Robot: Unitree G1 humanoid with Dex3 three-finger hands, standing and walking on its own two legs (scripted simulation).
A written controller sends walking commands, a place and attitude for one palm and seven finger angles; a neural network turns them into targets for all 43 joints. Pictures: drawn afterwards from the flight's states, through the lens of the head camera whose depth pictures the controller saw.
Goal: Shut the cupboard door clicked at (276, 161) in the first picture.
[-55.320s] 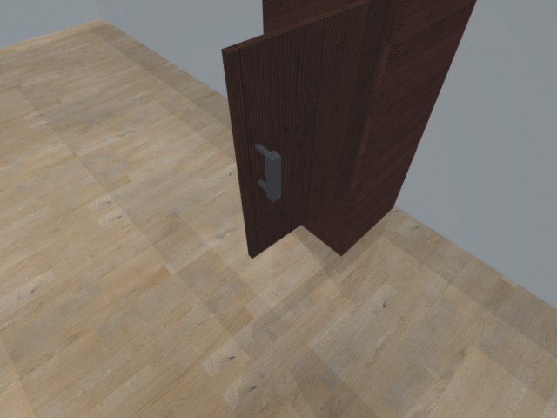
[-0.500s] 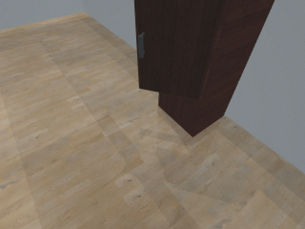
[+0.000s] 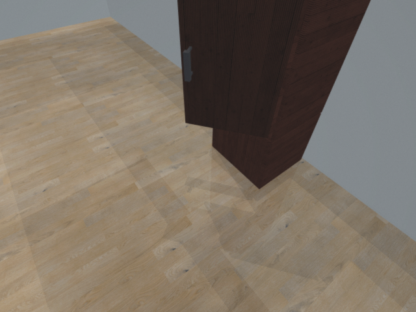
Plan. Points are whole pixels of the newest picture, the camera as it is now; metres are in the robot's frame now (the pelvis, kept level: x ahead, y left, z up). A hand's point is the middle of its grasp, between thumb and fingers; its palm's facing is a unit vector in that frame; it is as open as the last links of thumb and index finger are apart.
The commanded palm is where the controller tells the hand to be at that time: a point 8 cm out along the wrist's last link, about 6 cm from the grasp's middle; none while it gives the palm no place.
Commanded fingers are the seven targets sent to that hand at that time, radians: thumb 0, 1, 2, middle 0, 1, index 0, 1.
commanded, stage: look to check the result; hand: left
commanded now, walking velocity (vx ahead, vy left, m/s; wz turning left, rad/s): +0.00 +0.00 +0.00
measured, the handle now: (189, 63) +0.99 +0.12 -0.02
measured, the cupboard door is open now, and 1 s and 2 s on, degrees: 38 38 38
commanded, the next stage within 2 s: walk to a spot facing it in 0.50 s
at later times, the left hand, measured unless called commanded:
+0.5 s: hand out of the picture +0.05 +0.21 -0.17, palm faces +0.00 -0.96 -0.28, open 7.4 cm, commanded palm none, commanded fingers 0.00 0.90 0.90 -0.20 -0.30 -0.20 -0.30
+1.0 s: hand out of the picture +0.03 +0.21 -0.20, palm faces +0.19 -0.95 -0.23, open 7.4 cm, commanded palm none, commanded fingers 0.00 0.90 0.90 -0.20 -0.30 -0.20 -0.30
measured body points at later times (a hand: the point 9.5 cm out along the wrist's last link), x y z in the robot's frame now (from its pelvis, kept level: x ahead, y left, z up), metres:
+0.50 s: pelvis +0.02 -0.01 +0.00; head +0.03 -0.01 +0.45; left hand +0.05 +0.26 -0.14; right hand +0.07 -0.28 -0.15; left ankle +0.03 +0.10 -0.74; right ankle -0.02 -0.11 -0.74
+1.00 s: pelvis +0.03 +0.00 -0.02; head +0.05 +0.02 +0.43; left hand +0.02 +0.26 -0.18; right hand +0.10 -0.23 -0.17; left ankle +0.04 +0.12 -0.74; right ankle -0.02 -0.11 -0.74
